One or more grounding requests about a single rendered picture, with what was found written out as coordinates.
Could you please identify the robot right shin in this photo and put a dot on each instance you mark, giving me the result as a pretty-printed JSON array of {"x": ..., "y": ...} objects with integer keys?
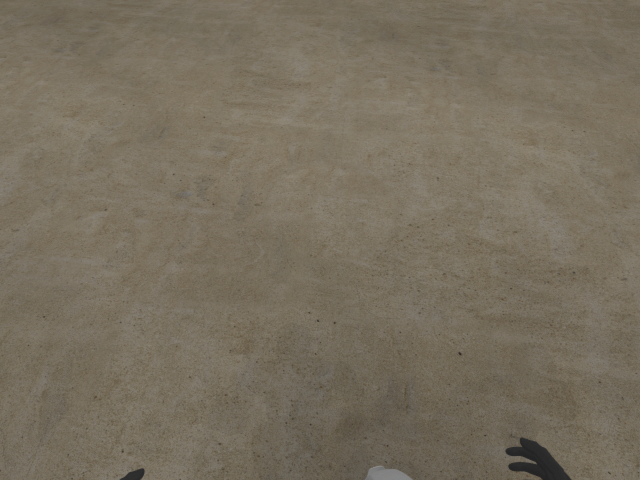
[{"x": 375, "y": 469}]

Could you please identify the robot right hand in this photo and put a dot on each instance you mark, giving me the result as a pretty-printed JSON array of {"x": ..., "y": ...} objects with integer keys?
[{"x": 546, "y": 468}]

